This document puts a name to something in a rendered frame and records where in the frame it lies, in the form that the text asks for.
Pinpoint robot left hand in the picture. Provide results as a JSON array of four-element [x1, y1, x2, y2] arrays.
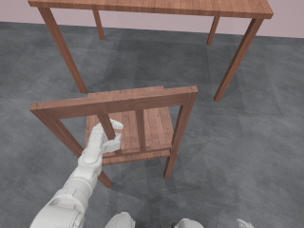
[[86, 119, 124, 154]]

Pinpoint chair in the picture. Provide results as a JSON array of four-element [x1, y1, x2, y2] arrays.
[[29, 85, 199, 188]]

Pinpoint robot left forearm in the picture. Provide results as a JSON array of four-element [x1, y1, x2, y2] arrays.
[[29, 146, 103, 228]]

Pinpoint robot left upper arm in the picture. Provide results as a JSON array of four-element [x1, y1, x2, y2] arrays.
[[32, 205, 85, 228]]

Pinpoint table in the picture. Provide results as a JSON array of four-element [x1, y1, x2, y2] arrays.
[[28, 0, 274, 102]]

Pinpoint robot right hand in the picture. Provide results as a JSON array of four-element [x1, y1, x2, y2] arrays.
[[236, 218, 254, 228]]

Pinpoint robot left thigh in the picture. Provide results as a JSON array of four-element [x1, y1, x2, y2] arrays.
[[105, 214, 136, 228]]

